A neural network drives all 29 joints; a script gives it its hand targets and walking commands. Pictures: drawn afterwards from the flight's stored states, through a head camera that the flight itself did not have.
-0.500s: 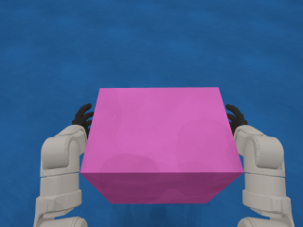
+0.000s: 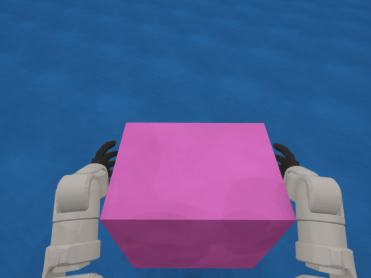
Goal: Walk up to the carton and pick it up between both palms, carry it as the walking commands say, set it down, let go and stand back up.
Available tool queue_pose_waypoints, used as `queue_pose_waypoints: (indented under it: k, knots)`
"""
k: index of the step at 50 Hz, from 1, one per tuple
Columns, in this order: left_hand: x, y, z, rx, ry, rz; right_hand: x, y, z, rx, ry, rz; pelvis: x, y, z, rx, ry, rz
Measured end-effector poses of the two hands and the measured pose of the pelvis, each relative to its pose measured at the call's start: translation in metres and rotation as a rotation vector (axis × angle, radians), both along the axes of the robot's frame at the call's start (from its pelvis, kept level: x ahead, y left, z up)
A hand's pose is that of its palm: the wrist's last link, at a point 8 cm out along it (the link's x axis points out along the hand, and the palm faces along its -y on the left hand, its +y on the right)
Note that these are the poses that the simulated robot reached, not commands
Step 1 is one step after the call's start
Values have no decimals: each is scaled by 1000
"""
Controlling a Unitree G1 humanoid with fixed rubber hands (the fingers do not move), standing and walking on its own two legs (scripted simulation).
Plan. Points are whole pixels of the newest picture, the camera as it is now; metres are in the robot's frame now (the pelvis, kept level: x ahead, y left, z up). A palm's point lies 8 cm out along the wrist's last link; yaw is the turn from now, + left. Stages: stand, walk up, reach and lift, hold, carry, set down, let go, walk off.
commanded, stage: carry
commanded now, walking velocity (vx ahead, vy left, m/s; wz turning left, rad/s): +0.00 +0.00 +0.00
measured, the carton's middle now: (194, 200) +0.31 +0.01 +0.01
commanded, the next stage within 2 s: none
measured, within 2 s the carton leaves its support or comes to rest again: neither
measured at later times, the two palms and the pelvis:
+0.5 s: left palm (106, 191) +0.28 +0.18 +0.10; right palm (309, 199) +0.27 -0.21 +0.10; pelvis -0.03 -0.01 +0.00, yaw -1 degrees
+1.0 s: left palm (102, 199) +0.26 +0.18 +0.09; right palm (308, 207) +0.26 -0.20 +0.09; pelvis -0.04 -0.01 +0.00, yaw -1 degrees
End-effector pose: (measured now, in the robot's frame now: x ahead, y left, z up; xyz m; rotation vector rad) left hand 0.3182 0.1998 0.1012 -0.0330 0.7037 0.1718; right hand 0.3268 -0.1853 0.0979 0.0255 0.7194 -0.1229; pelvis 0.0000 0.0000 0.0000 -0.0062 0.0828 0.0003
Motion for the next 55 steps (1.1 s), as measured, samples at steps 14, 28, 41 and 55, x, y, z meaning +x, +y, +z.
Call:
queue_pose_waypoints:
  k: [14, 28, 41, 55]
  knots:
    - [-27, -16, -2, -8, 14, -39, -39, -17, 5, -26, 14, -24, -20, -6, 0, -4, -38, -12]
    - [-43, -21, -4, -3, 23, -43, -55, -21, 2, -23, 24, -24, -33, -9, 1, -5, -37, -16]
    - [-51, -17, -9, -10, 22, -35, -62, -18, -3, -21, 23, -22, -35, -8, 1, -6, -36, -16]
    - [-55, -18, -8, -5, 15, -37, -68, -19, -4, -13, 16, -28, -36, -9, 0, -5, -41, -16]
